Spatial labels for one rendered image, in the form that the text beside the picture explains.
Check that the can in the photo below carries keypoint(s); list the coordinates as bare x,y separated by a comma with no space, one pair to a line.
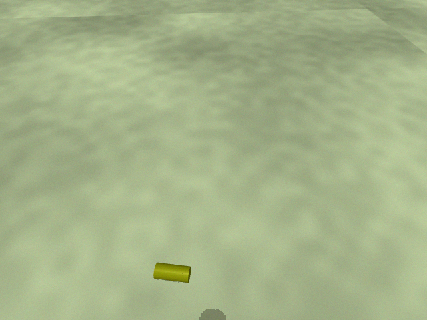
172,272

